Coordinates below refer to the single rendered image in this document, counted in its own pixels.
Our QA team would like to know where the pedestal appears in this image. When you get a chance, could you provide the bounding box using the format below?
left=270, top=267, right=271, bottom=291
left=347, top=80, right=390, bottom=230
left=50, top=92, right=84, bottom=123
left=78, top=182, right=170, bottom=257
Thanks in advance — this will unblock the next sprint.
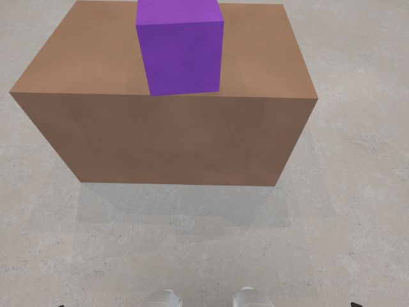
left=9, top=0, right=318, bottom=187

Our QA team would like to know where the robot left thigh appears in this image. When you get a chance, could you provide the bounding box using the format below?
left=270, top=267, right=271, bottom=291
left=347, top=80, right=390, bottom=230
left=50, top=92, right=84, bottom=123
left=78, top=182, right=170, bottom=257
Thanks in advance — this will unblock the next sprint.
left=139, top=290, right=182, bottom=307

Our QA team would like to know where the robot thigh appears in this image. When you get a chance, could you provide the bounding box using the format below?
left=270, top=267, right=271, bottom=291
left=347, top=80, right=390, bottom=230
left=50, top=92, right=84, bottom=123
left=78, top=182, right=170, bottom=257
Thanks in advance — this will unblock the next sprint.
left=139, top=290, right=182, bottom=307
left=233, top=289, right=274, bottom=307

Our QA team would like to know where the carton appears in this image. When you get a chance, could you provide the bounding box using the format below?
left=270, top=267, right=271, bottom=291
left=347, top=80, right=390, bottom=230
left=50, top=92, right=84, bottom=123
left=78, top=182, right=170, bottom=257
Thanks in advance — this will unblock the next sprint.
left=135, top=0, right=224, bottom=97

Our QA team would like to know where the robot right thigh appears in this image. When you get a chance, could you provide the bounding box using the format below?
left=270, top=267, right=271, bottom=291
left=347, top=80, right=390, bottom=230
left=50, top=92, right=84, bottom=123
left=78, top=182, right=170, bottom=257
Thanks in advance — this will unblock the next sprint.
left=233, top=289, right=274, bottom=307

